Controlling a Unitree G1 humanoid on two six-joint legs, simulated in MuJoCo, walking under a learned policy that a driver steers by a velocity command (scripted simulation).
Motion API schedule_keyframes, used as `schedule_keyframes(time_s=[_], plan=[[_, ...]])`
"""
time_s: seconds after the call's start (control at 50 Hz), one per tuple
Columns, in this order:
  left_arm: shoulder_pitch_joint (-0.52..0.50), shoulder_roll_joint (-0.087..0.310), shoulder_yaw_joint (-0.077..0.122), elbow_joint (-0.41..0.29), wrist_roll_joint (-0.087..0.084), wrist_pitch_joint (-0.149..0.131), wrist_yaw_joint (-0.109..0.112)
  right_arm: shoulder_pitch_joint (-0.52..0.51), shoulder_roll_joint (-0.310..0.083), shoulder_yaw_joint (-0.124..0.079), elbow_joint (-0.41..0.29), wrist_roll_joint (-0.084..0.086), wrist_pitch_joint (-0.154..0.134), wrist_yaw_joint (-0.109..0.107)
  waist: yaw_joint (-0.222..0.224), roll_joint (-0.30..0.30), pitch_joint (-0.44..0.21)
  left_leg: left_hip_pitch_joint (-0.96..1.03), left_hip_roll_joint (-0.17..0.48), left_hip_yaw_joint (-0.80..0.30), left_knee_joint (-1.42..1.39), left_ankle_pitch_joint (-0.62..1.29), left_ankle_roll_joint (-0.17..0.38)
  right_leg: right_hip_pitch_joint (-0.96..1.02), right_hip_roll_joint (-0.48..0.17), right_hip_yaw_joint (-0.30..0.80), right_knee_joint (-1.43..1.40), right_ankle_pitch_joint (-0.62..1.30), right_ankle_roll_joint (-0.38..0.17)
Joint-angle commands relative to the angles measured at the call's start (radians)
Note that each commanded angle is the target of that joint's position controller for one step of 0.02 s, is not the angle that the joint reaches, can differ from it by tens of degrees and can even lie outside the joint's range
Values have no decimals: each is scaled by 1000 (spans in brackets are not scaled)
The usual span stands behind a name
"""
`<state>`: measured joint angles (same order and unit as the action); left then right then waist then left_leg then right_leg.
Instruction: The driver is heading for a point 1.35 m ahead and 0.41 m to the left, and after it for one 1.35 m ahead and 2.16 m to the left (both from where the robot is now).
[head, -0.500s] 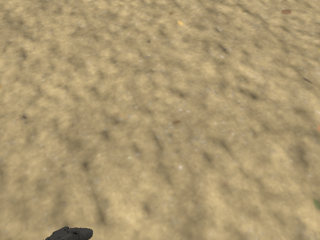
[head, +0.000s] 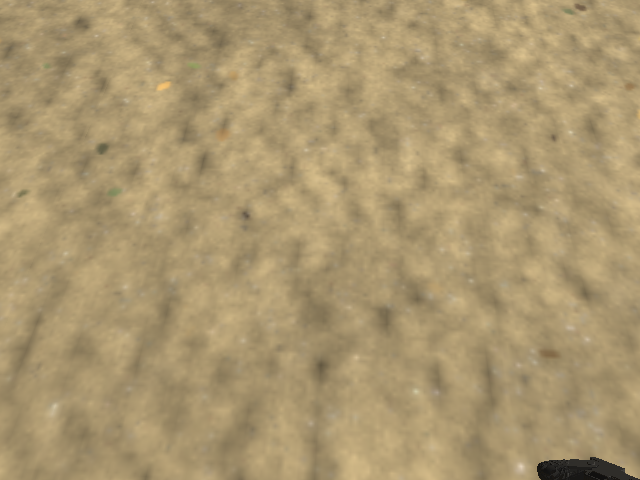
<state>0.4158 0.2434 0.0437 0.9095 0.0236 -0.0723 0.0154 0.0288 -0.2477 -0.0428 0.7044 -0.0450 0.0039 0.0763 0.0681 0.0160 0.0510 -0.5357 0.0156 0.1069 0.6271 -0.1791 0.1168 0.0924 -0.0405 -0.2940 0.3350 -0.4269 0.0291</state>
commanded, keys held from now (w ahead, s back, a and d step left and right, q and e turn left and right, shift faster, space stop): w+q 0.82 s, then w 0.18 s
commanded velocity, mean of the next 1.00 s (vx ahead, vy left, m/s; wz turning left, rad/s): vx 0.50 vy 0.00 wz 0.56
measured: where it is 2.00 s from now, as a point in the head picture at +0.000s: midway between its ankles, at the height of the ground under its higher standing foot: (199, 243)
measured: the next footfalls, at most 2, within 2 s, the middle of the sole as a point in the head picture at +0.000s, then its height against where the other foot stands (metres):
left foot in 0.02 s outside the picture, level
right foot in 0.56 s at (366, 452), level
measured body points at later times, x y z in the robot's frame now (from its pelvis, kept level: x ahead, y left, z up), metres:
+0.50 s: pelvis +0.27 +0.03 +0.01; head +0.30 +0.04 +0.46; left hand +0.43 +0.30 -0.08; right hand +0.32 -0.26 -0.11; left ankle +0.13 +0.07 -0.72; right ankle +0.46 -0.06 -0.70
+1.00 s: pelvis +0.51 +0.11 +0.01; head +0.54 +0.13 +0.46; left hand +0.34 +0.32 -0.12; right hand +0.81 +0.04 -0.08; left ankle +0.56 +0.28 -0.69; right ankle +0.47 -0.04 -0.72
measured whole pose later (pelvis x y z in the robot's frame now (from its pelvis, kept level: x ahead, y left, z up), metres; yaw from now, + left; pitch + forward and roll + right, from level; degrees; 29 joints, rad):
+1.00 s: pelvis +0.51 +0.11 +0.01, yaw +34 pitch +2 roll -2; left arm 0.43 0.25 0.04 0.88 0.02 -0.08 -0.01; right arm 0.06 -0.26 -0.03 0.69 -0.04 0.00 0.07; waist 0.08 0.03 0.04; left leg -0.59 0.04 0.02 0.66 -0.11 0.06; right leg 0.05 -0.01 -0.21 0.24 -0.31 0.00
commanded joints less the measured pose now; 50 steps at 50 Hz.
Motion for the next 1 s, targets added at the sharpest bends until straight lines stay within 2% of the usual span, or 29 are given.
schedule_keyframes(time_s=[0.02, 0.04, 0.06, 0.08, 0.1, 0.12, 0.14, 0.16, 0.2, 0.24, 0.32, 0.42, 0.46, 0.5, 0.52, 0.54, 0.56, 0.58, 0.6, 0.62, 0.64, 0.66, 0.68, 0.7, 0.78, 0.84, 0.9, 0.96, 1.0], plan=[[-8, 205, 44, -48, -2, 15, 8, 274, -120, -51, 25, -11, -23, -27, -174, -69, -170, 385, -119, 33, -108, -55, 84, -101, -212, 30, 460, 1020, -103], [12, 148, 28, -90, -8, 13, 2, 393, -224, -84, 50, -19, -25, -45, -207, 59, -282, 678, 86, -261, -150, -219, 154, -391, -163, 27, 778, 623, -63], [-16, 97, 22, -162, -6, 4, -12, 344, -318, -104, 24, 14, -17, -51, -149, 238, -351, 857, 324, -815, -295, -166, 276, -749, 49, 150, 1087, -109, -7], [-137, 160, 31, -191, 3, -5, -16, 367, -301, -103, 21, 31, -5, -57, -201, 76, -302, 831, 316, -777, -342, -46, 274, -854, 13, 311, 1119, -46, -13], [-162, 131, 20, -197, -11, -16, -19, 326, -252, -90, 38, 34, -7, -67, -164, 32, -174, 712, 297, -628, -335, 61, 256, -870, -35, 318, 1068, 46, -22], [-138, 121, 17, -179, -10, -22, -17, 286, -195, -74, 43, 36, -14, -71, -112, -21, -89, 566, 242, -528, -345, 187, 208, -804, -71, 318, 953, 92, -26], [-132, 119, 18, -178, 7, -10, -17, 250, -167, -64, 42, 40, -22, -75, -74, -20, -61, 476, 188, -462, -355, 257, 180, -742, -88, 327, 888, 94, -20], [-99, 116, 16, -167, 22, 9, -19, 221, -148, -56, 33, 41, -29, -74, -47, -12, -68, 421, 156, -417, -370, 298, 170, -682, -92, 327, 855, 98, -10], [-95, 104, 15, -171, 30, 37, -26, 240, -152, -55, 39, 46, -49, -68, -34, -4, -80, 379, 124, -387, -386, 356, 176, -657, -81, 312, 804, 109, 7], [-150, 91, 12, -191, 27, 48, -30, 272, -172, -61, 48, 44, -56, -66, -45, 2, -58, 355, 102, -378, -412, 304, 168, -689, -76, 300, 728, 176, 20], [-322, 90, 8, -245, 23, 48, -33, 358, -173, -62, 67, 44, -56, -68, -105, 30, -13, 406, 85, -407, -425, 242, 136, -780, -63, 305, 536, 331, 34], [-471, 89, -4, -298, 12, 33, -42, 445, -185, -66, 82, 36, -54, -78, -163, 42, -10, 512, 93, -447, -354, 352, 120, -781, -10, 307, 357, 393, 22], [-496, 97, -6, -317, 7, 24, -42, 452, -194, -67, 80, 30, -52, -84, -164, 51, -9, 533, 106, -477, -316, 406, 109, -737, 11, 313, 300, 371, 7], [-432, 118, -1, -307, 3, 16, -37, 407, -210, -71, 67, 28, -52, -90, -119, 65, -17, 496, 109, -499, -272, 441, 73, -591, 34, 322, 225, 319, -17], [-354, 136, 7, -284, 1, 12, -30, 373, -220, -72, 59, 27, -54, -88, -80, 69, -42, 454, 94, -498, -213, 516, 51, -457, 61, 313, 198, 275, -33], [-233, 159, 19, -249, 3, 2, -18, 353, -222, -71, 57, 32, -60, -81, -19, 35, -100, 415, 47, -471, -75, 564, 27, -282, 74, 302, 138, 282, -54], [-93, 213, 35, -230, 19, -10, -2, 353, -183, -60, 47, 43, -68, -71, 43, -38, -209, 315, -19, -413, 156, 433, 0, -58, -54, 420, 101, 194, -97], [0, 296, 53, -237, 43, -6, 13, 403, -84, -36, 10, 71, -72, -72, 44, -212, -340, 65, -143, -283, 449, -98, -36, 192, -333, 788, 36, 11, -168], [-52, 299, 58, -234, 26, 8, 7, 459, -132, -39, 1, 45, -63, -76, -25, -301, -350, -75, -146, -241, 580, -372, -35, 152, -417, 1088, -56, -39, -237], [-125, 197, 39, -248, 16, 16, 2, 423, -166, -46, 34, 24, -47, -78, -46, -132, -197, -110, -69, -244, 631, -283, -34, 15, -379, 967, -61, -113, -229], [-171, 130, 22, -248, 9, 16, -2, 364, -157, -43, 34, 19, -42, -67, -47, -50, -99, -94, -39, -226, 599, -210, -41, -104, -320, 806, -82, -48, -211], [-192, 107, 14, -242, 11, 13, -3, 344, -138, -41, 32, 18, -35, -58, -63, -68, -58, -69, -11, -212, 557, -177, -48, -173, -271, 682, -108, 60, -184], [-180, 103, 12, -225, 9, 5, -1, 334, -132, -41, 27, 7, -24, -48, -70, -111, -37, -54, 8, -202, 534, -166, -57, -215, -241, 594, -123, 161, -174], [-168, 107, 14, -212, 5, -5, -4, 336, -124, -38, 31, 4, -13, -40, -75, -123, -33, -39, 12, -190, 536, -148, -63, -236, -222, 528, -133, 249, -171], [-124, 125, 24, -177, -8, -33, -17, 235, -105, -31, -15, 6, 0, -19, -75, -108, -30, -126, 34, -181, 502, -46, -78, -207, -231, 390, -176, 419, -192], [-87, 123, 26, -150, -4, -31, -20, 136, -87, -21, -48, 8, -2, -11, -56, -99, -6, -169, 39, -163, 382, 50, -91, -187, -209, 293, -189, 481, -189], [-62, 129, 26, -124, -4, -31, -25, 45, -55, -2, -71, 9, -12, -3, -39, -103, 9, -87, 26, -117, 169, 139, -83, -201, -181, 211, -189, 509, -172], [-9, 154, 30, -90, -6, -23, -22, -27, -56, 6, -88, 5, -16, -1, -19, -108, 29, -16, 12, -60, 33, 96, -59, -164, -207, 191, -184, 541, -166], [22, 173, 33, -62, -7, -8, -19, -38, -69, 4, -92, -3, -20, -9, -21, -109, 29, 16, -7, -37, -25, 16, -30, -95, -232, 187, -131, 668, -164]])
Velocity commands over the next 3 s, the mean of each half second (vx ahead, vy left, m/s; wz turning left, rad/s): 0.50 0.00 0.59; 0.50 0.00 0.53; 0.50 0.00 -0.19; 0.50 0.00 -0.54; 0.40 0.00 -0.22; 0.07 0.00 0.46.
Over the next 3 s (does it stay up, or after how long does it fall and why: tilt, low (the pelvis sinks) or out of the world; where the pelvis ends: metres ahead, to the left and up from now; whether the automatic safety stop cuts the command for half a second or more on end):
stays up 1.23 0.41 0.00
